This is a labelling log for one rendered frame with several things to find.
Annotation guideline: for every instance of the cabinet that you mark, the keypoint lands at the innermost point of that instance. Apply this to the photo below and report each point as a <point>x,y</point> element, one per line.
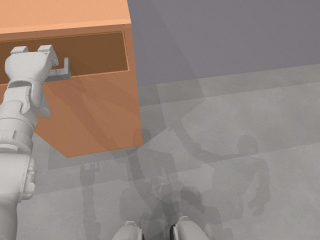
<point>90,113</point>

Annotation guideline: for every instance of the robot right thigh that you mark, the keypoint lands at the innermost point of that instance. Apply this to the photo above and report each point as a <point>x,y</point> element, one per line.
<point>188,230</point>

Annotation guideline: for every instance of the handle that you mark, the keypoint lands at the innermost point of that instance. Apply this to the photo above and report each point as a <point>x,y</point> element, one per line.
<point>60,74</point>

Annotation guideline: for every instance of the robot left upper arm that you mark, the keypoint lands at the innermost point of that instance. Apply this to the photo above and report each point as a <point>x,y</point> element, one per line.
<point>17,183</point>

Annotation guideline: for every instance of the drawer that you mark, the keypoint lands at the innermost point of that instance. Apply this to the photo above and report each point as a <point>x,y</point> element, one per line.
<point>88,53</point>

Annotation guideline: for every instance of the left robot shin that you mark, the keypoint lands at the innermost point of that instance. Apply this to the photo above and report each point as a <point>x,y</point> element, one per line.
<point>130,223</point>

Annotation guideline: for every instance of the left robot forearm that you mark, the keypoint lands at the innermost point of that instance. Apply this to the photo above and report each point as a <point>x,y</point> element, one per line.
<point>18,115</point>

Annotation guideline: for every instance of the left robot hand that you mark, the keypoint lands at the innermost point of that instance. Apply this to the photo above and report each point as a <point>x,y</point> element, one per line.
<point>33,65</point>

